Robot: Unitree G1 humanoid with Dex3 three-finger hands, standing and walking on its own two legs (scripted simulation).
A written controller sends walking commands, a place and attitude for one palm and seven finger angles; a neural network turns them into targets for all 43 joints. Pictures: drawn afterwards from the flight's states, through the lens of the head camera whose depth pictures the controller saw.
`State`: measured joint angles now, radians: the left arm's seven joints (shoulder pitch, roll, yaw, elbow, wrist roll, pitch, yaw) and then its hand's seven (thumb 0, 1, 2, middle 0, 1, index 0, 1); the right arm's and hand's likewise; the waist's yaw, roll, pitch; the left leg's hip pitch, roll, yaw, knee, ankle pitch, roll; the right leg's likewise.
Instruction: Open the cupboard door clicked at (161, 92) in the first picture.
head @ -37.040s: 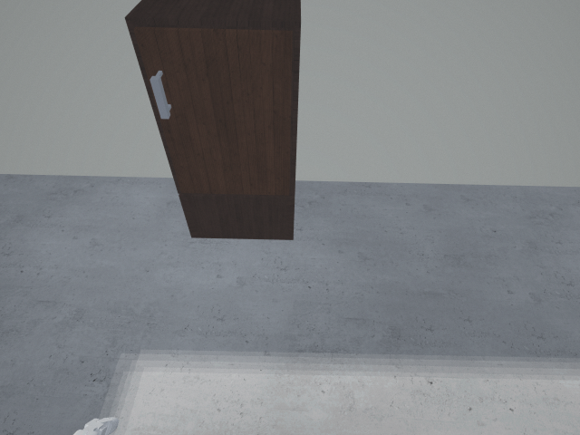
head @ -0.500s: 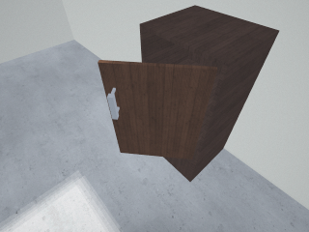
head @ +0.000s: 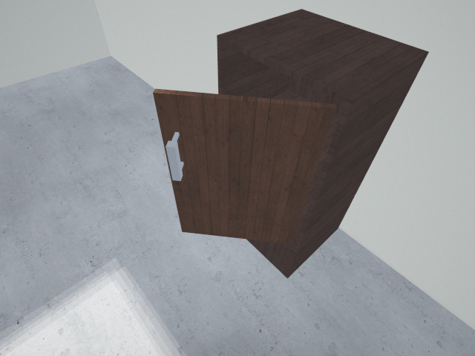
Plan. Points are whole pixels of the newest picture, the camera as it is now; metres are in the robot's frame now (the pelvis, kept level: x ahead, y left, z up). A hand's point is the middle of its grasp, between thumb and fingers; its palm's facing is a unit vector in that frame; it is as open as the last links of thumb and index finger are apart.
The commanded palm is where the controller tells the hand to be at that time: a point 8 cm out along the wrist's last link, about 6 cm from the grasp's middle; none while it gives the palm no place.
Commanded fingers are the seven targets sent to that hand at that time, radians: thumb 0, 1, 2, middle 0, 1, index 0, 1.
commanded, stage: look again from close up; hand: left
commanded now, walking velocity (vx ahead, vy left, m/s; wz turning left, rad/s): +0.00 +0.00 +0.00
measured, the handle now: (176, 156) +0.60 +0.20 -0.05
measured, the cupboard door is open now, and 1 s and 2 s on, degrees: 41 41 41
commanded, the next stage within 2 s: shuffle to correct the standing spot in 0.10 s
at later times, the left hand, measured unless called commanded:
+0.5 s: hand out of the picture -0.02 +0.15 -0.18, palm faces +0.04 -0.99 -0.15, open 7.4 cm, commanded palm none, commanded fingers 0.00 0.90 0.90 -0.20 -0.30 -0.20 -0.30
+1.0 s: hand out of the picture +0.08 +0.17 -0.17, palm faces +0.04 -0.98 -0.21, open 7.4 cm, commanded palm none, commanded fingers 0.00 0.90 0.90 -0.20 -0.30 -0.20 -0.30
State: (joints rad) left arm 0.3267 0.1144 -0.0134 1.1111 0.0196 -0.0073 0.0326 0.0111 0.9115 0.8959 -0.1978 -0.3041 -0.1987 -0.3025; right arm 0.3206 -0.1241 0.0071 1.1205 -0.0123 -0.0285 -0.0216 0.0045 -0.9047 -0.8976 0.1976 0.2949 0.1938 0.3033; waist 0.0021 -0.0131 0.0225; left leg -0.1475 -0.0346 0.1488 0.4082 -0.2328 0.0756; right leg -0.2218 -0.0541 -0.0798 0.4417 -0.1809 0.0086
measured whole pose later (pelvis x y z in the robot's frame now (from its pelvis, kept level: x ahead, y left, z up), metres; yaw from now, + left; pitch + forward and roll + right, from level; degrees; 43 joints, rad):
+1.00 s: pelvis +0.00 +0.00 -0.01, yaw -1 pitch -3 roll +0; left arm 0.25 0.16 0.02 0.94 0.02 0.03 0.05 0.01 0.91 0.90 -0.20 -0.30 -0.20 -0.30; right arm 0.22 -0.16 -0.04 0.99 -0.02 0.01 -0.02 0.01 -0.91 -0.90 0.20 0.29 0.19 0.30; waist 0.00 -0.01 0.03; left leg -0.19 -0.01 0.16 0.56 -0.33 0.07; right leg -0.26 -0.04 -0.06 0.58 -0.26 0.01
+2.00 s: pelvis -0.02 +0.01 +0.00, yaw +0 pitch -1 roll +0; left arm 0.38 0.08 0.02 1.06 0.03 -0.01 0.04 0.01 0.91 0.90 -0.20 -0.30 -0.20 -0.30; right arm 0.30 -0.13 -0.03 1.10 -0.01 -0.01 -0.01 0.01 -0.91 -0.90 0.20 0.29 0.19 0.30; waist 0.00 0.00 0.01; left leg -0.23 -0.05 0.16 0.46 -0.22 0.10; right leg -0.29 -0.04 -0.02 0.47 -0.16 0.02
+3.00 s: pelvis +0.01 +0.01 -0.01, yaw +1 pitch -2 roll +2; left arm 0.28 0.19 0.01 0.96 0.03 0.04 0.05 0.01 0.91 0.90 -0.20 -0.30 -0.20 -0.30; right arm 0.29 -0.15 -0.03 1.01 -0.02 -0.01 -0.04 0.01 -0.91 -0.90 0.20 0.30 0.20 0.30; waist -0.02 -0.03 0.05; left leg -0.19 -0.08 0.16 0.51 -0.30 0.10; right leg -0.29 -0.05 -0.01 0.66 -0.35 -0.02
